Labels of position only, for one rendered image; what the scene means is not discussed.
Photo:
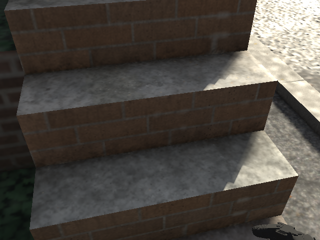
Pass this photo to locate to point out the right robot hand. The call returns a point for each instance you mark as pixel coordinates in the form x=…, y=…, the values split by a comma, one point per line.
x=279, y=231

